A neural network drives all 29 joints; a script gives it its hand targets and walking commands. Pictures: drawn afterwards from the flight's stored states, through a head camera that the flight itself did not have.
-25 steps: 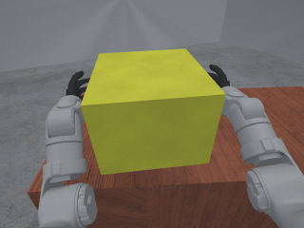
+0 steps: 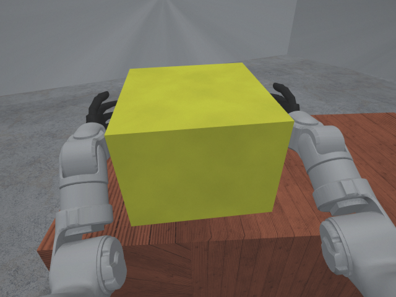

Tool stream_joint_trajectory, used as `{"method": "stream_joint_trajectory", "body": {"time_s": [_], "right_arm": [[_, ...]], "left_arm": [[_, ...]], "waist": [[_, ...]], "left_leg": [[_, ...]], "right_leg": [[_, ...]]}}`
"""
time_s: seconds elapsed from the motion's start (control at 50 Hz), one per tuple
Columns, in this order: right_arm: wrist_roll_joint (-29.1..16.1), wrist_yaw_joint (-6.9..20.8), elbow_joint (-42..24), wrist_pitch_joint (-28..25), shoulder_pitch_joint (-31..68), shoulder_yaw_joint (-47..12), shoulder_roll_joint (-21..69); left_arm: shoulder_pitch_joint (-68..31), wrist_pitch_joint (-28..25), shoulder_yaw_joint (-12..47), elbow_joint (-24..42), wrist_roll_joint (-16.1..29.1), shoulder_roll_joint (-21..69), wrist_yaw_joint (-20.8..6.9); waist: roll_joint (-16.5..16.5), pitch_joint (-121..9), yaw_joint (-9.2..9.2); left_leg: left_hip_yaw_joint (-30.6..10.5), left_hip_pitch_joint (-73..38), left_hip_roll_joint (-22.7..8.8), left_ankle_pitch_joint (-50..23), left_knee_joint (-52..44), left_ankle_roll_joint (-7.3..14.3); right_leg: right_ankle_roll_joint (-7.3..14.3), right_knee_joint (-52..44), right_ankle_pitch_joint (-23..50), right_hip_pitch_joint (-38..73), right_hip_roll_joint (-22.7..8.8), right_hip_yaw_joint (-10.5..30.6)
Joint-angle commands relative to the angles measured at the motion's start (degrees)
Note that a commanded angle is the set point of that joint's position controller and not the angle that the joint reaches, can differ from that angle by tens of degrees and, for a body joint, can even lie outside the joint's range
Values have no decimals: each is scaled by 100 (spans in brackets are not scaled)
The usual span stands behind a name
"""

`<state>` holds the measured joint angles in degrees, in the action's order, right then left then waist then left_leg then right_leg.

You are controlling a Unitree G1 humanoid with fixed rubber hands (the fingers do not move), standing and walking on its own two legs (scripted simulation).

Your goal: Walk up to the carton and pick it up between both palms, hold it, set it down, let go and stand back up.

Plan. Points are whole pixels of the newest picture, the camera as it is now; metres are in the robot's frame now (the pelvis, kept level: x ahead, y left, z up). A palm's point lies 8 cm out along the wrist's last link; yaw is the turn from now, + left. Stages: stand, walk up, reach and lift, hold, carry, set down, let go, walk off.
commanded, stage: hold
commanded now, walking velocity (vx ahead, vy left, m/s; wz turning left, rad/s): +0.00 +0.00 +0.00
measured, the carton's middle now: (194, 133) +0.41 +0.00 +0.22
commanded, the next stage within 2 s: none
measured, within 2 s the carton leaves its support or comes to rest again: neither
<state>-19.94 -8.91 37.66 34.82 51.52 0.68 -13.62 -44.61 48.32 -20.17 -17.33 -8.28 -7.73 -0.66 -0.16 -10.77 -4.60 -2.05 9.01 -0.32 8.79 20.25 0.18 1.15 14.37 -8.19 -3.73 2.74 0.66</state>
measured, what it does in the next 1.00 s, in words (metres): stands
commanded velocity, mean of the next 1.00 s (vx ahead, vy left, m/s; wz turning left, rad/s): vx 0.00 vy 0.00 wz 0.00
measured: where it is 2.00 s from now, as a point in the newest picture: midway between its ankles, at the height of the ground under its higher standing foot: outside the picture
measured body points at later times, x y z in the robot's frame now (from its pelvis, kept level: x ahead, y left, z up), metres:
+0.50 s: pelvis +0.00 +0.00 +0.00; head -0.09 +0.02 +0.44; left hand +0.38 +0.19 +0.26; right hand +0.39 -0.18 +0.27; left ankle +0.03 +0.11 -0.75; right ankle +0.00 -0.11 -0.75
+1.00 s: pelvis +0.01 +0.00 +0.00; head -0.08 +0.02 +0.44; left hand +0.38 +0.19 +0.26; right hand +0.38 -0.18 +0.26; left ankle +0.03 +0.11 -0.75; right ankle +0.00 -0.11 -0.75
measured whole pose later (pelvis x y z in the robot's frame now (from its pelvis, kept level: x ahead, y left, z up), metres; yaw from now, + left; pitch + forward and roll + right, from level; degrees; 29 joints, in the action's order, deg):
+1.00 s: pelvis +0.01 +0.00 +0.00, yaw +0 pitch -2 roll -1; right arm -21.8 -9.4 35.9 35.2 50.0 -0.1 -14.2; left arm -42.4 49.1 -19.6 -14.3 -7.6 -7.0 0.3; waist -0.3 -10.8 -5.0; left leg -2.4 8.8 -0.3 9.6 20.8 0.2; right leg 1.1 13.9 -8.4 -3.0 3.0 1.0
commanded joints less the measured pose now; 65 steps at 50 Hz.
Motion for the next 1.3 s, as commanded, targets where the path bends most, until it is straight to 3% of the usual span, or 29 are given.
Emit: {"method": "stream_joint_trajectory", "body": {"time_s": [0.0,0.06,0.16,0.26,0.28,0.3,0.32,0.46,0.58,0.8,0.84,1.14,1.28], "right_arm": [[-828,797,-1975,-189,4873,-1320,3386],[-836,812,-2029,-212,4940,-1277,3338],[-820,817,-1952,-207,4968,-1288,3322],[-839,826,-1960,-212,4956,-1298,3366],[-775,852,-1631,-216,5200,-1370,3406],[-734,881,-1561,-255,5170,-1320,3501],[-734,905,-1552,-291,5220,-1292,3523],[-950,828,-1641,-317,5153,-1388,3416],[-1021,770,-1784,-286,4974,-1389,3346],[-1101,788,-2067,-249,4886,-1494,3334],[-1124,747,-2342,-189,4684,-1494,3293],[-841,821,-2161,-165,5018,-1361,3384],[-777,838,-1826,-195,5141,-1229,3417]], "left_arm": [[-4505,-394,2515,850,1011,3180,-1009],[-4601,-415,2594,884,1063,3232,-976],[-4478,-383,2475,730,966,3216,-984],[-4567,-414,2510,813,1023,3200,-967],[-4818,-458,2554,537,1038,3063,-941],[-4838,-490,2625,467,1118,3181,-912],[-4877,-523,2632,469,1167,3274,-891],[-4741,-582,2646,503,1265,3329,-803],[-4674,-577,2676,772,1256,3259,-838],[-4561,-484,2790,1101,1218,3247,-783],[-4315,-380,2732,1365,1123,3310,-835],[-4427,-351,2516,782,988,3219,-955],[-4621,-429,2463,482,1031,3242,-958]], "waist": [[222,-1682,-48],[349,-1743,-88],[289,-1617,-2],[254,-1730,-30],[213,-1507,142],[194,-1468,86],[258,-1552,151],[248,-1936,19],[309,-1918,-64],[377,-1852,5],[434,-1981,-94],[172,-1624,54],[169,-1600,31]], "left_leg": [[-3,-551,145,-886,-261,-151],[-22,-575,137,-886,-244,-186],[-11,-503,128,-864,-281,-156],[-11,-557,137,-927,-244,-158],[-32,-547,117,-563,-311,-96],[0,-503,85,-426,-352,-70],[-25,-459,74,-410,-353,-60],[-53,-750,114,-1072,-122,-112],[-75,-776,153,-1239,-97,-173],[-81,-870,138,-1430,-45,-217],[-75,-854,139,-1671,-30,-271],[6,-522,140,-807,-264,-102],[5,-420,130,-536,-320,-70]], "right_leg": [[-170,-86,1240,435,36,141],[-145,-90,1164,365,31,149],[-143,-101,1107,395,41,143],[-156,-87,1193,394,43,152],[-162,-161,680,24,23,121],[-138,-187,506,-106,23,140],[-110,-183,455,-74,17,154],[-168,-103,1270,187,40,193],[-191,-72,1495,308,32,175],[-193,-41,1569,266,73,139],[-173,-19,1886,544,101,167],[-153,-128,1120,310,37,187],[-137,-160,874,256,16,200]]}}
